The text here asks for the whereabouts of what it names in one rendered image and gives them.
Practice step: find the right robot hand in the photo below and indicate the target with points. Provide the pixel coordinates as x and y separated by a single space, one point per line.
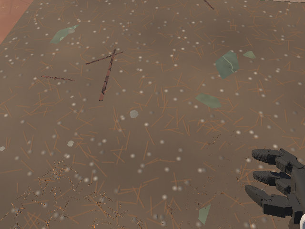
293 186

